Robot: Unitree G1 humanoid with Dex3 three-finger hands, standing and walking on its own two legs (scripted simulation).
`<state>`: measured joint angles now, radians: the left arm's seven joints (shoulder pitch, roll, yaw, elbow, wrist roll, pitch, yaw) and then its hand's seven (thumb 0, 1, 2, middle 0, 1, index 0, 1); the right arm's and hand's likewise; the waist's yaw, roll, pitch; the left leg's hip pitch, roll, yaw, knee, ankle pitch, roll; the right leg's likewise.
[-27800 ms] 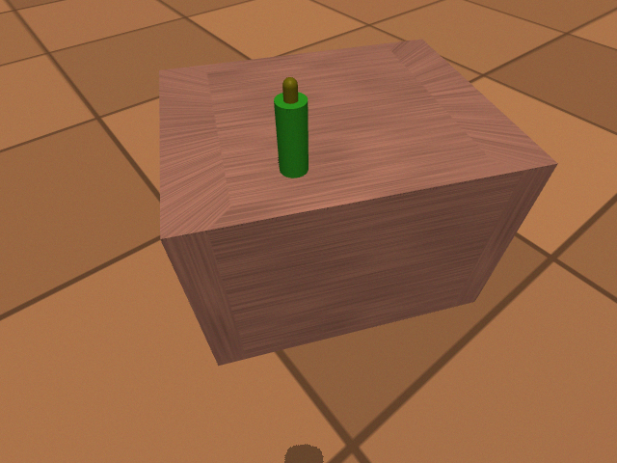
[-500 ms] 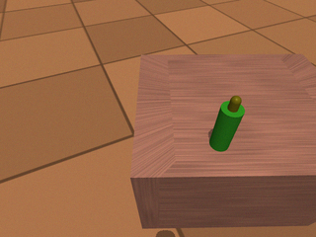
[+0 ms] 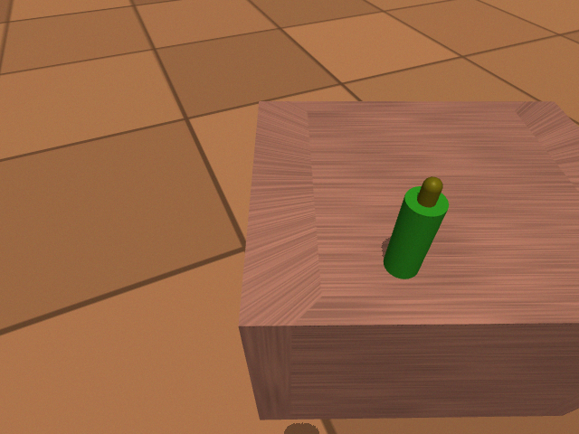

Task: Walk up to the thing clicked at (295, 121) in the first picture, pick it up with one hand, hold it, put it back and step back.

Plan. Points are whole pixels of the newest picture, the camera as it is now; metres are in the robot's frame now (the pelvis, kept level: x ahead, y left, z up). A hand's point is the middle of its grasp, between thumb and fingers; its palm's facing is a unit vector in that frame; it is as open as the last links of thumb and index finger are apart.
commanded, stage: stand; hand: right
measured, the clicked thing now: (415, 227) +0.48 -0.21 -0.02
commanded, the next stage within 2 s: step back in 0.28 s
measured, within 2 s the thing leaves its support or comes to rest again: neither
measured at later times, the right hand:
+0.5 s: hand out of the picture +0.07 -0.28 -0.17, palm faces +0.01 +0.93 -0.36, open 7.4 cm
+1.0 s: hand out of the picture -0.06 -0.24 -0.15, palm faces -0.07 +0.90 -0.42, open 7.4 cm
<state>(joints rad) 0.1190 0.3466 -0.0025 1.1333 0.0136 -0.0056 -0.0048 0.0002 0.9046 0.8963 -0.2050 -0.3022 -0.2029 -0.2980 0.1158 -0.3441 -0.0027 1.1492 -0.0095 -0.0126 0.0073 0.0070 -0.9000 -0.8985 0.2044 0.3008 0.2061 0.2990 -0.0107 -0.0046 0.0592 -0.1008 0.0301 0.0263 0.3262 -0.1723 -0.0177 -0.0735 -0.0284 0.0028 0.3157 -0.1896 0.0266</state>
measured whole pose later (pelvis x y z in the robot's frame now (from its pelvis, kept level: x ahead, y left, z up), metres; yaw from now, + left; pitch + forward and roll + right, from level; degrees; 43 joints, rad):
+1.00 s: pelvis -0.13 +0.02 -0.02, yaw +1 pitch -1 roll -2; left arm 0.09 0.40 0.07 0.87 0.01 0.07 0.02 0.00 0.90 0.90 -0.21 -0.30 -0.20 -0.30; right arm 0.17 -0.35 -0.04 0.92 -0.03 0.03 0.00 0.01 -0.90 -0.90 0.21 0.30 0.21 0.30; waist -0.01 -0.04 0.19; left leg -0.25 0.00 -0.01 0.60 -0.32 0.04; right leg -0.49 0.12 0.15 1.16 -0.50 0.00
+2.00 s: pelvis -0.42 +0.01 -0.03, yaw -5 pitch -3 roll +0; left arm 0.21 0.37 0.07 0.85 0.04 0.07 -0.03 0.00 0.90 0.90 -0.21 -0.30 -0.20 -0.30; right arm 0.14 -0.42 -0.06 0.84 -0.01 0.05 -0.02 0.01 -0.90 -0.90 0.21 0.30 0.21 0.30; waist 0.02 0.02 0.15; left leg -0.53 -0.04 -0.10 0.96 -0.45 -0.01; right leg -0.27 -0.01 0.04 0.69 -0.38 -0.01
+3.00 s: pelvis -0.65 -0.01 -0.02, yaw +0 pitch -3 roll +1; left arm 0.21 0.42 0.06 0.99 0.02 0.01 -0.02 0.00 0.90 0.90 -0.21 -0.30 -0.20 -0.30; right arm 0.23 -0.34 -0.04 0.99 -0.04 -0.02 0.03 0.01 -0.90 -0.90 0.21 0.30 0.21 0.30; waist 0.01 -0.02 0.07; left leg -0.24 -0.01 -0.02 0.57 -0.28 0.01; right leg -0.28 -0.03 0.01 0.71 -0.47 -0.03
